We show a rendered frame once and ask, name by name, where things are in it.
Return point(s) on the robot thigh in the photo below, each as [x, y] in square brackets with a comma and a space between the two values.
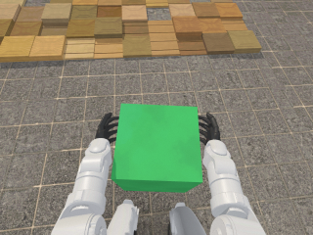
[184, 222]
[124, 220]

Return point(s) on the carton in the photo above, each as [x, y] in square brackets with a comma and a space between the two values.
[157, 148]

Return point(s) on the robot left forearm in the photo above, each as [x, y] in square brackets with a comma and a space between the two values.
[88, 194]

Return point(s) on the robot right thigh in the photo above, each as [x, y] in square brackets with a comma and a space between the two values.
[184, 222]

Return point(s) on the robot right forearm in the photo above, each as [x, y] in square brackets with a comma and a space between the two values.
[227, 195]

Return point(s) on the robot right upper arm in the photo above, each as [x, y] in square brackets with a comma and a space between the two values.
[225, 224]

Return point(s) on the robot left thigh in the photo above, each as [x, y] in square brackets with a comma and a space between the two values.
[124, 220]

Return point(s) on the robot left hand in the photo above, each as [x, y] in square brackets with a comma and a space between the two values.
[104, 127]

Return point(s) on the robot right hand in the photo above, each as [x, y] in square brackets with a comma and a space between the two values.
[212, 129]

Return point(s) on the robot left upper arm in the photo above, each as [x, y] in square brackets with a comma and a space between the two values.
[84, 224]

